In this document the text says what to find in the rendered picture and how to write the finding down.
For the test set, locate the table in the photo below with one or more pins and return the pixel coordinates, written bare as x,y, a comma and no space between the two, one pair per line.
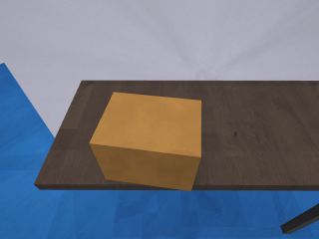
255,136

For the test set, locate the carton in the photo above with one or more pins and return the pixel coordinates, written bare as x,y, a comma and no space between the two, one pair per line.
149,140

